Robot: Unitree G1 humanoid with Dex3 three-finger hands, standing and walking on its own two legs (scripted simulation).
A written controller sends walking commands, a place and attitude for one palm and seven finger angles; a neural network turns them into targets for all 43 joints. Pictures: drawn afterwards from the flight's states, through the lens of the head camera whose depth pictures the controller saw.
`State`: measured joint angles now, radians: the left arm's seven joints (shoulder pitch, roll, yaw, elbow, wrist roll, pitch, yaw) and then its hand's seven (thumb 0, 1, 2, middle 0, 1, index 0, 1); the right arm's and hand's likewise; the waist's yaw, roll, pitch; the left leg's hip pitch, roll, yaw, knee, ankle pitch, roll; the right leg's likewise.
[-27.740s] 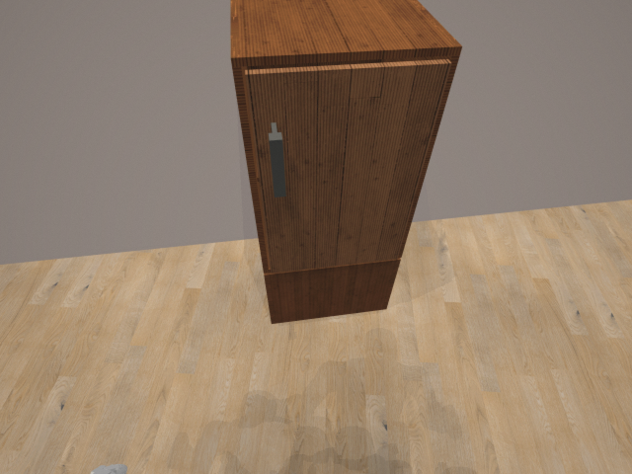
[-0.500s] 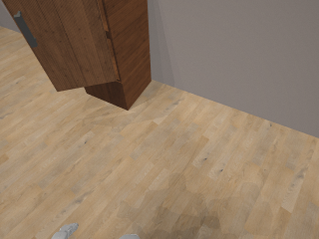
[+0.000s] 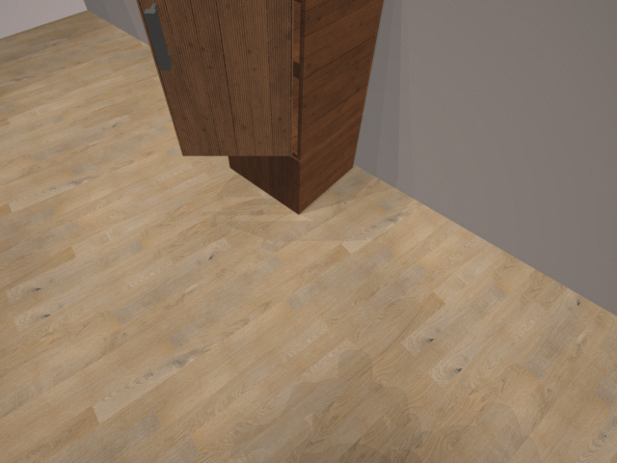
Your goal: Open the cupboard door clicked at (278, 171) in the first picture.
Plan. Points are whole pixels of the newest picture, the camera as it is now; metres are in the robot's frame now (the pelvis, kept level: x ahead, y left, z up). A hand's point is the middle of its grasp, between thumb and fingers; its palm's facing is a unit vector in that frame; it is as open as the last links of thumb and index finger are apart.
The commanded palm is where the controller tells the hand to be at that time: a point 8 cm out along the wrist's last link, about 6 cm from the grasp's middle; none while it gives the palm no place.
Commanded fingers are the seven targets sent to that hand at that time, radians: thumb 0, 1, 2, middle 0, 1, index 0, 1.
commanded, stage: take the last steps up to it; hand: left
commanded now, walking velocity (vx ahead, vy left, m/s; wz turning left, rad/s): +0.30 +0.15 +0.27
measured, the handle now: (160, 37) +1.03 +0.47 -0.01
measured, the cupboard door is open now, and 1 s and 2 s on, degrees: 43 43 43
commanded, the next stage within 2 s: come to a stop and stand still in 1.28 s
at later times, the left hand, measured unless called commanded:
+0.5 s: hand out of the picture +0.00 +0.23 -0.19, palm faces +0.22 -0.96 -0.17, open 7.4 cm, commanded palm none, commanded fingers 0.00 0.90 0.90 -0.20 -0.30 -0.20 -0.30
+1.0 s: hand (167, 321) +0.34 +0.27 -0.15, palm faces +0.13 -0.97 -0.21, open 7.3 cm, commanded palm none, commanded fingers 0.00 0.90 0.90 -0.20 -0.30 -0.20 -0.30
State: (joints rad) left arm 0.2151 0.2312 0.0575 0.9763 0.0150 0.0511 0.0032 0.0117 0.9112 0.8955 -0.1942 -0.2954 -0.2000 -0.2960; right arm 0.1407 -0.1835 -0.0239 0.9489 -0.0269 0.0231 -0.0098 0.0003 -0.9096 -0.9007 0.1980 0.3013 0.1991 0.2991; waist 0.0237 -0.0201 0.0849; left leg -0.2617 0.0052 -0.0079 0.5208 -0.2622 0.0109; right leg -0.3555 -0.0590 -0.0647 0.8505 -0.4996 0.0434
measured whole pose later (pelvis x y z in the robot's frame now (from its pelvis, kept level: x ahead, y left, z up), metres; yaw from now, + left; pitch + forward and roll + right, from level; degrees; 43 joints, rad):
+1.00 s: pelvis +0.27 +0.09 +0.00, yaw +5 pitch +0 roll +1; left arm 0.21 0.15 0.05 0.98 0.01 -0.06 0.01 0.00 0.93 0.90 -0.20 -0.30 -0.20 -0.30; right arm 0.30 -0.18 -0.05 1.10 -0.02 0.00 0.01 0.00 -0.92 -0.90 0.20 0.30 0.20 0.30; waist -0.02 0.01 0.05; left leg -0.42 0.06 0.06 1.03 -0.34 -0.02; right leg -0.21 -0.03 -0.14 0.47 -0.26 -0.05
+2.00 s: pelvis +0.44 +0.18 -0.01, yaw +3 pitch -2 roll +0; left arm 0.16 0.19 0.02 1.00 0.01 0.03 0.05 0.01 0.91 0.90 -0.20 -0.30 -0.20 -0.30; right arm 0.22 -0.18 -0.04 1.00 -0.01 0.03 -0.02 0.00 -0.91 -0.90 0.19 0.30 0.20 0.30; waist -0.01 -0.04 0.08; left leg -0.23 0.00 0.06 0.59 -0.32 0.01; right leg -0.32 -0.06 -0.06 0.59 -0.24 0.01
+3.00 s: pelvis +0.42 +0.16 +0.00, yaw +3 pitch -1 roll +1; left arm 0.31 0.13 -0.01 1.11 0.01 -0.01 0.03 0.02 0.93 0.90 -0.20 -0.30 -0.20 -0.30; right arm 0.35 -0.11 0.01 1.11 -0.01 -0.01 -0.03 0.00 -0.91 -0.90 0.20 0.30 0.20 0.30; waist -0.01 0.01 0.01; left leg -0.19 0.01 0.06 0.44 -0.22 0.00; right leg -0.26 0.01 -0.05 0.46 -0.19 -0.05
